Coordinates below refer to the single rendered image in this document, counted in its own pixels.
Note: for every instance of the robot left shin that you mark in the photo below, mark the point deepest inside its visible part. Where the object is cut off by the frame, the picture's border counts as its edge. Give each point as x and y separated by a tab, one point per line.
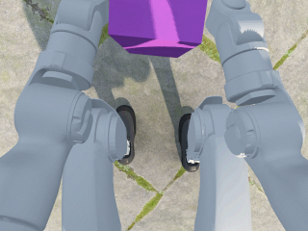
97	103

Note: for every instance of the left robot upper arm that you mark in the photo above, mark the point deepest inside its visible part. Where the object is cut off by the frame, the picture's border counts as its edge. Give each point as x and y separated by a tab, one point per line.
49	120

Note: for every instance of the carton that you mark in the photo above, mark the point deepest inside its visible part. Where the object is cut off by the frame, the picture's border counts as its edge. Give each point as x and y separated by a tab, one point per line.
164	28

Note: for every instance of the left robot forearm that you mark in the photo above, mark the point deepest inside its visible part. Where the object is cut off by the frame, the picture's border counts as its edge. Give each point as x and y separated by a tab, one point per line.
73	42

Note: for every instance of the robot right foot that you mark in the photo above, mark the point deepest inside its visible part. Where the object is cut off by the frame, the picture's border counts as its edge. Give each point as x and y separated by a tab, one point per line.
183	129

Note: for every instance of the right robot forearm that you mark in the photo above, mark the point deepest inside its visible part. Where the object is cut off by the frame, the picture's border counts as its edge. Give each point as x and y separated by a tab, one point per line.
244	55

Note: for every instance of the right robot upper arm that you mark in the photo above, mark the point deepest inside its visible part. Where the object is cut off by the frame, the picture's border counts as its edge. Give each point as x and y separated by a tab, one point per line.
269	137

